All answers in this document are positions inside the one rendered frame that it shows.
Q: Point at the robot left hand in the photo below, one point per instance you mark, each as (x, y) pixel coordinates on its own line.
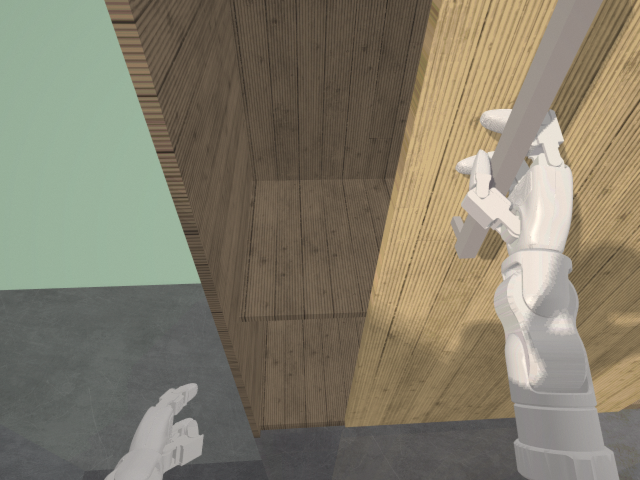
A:
(179, 443)

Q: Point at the right robot forearm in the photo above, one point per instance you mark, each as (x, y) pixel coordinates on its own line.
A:
(559, 433)

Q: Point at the wardrobe door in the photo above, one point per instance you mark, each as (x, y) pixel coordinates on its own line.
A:
(433, 347)

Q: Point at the robot right hand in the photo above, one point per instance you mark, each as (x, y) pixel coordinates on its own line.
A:
(542, 195)

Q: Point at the handle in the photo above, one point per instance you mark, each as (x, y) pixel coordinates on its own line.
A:
(566, 30)

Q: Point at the left robot forearm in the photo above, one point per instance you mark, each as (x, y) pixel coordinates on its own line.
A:
(139, 464)

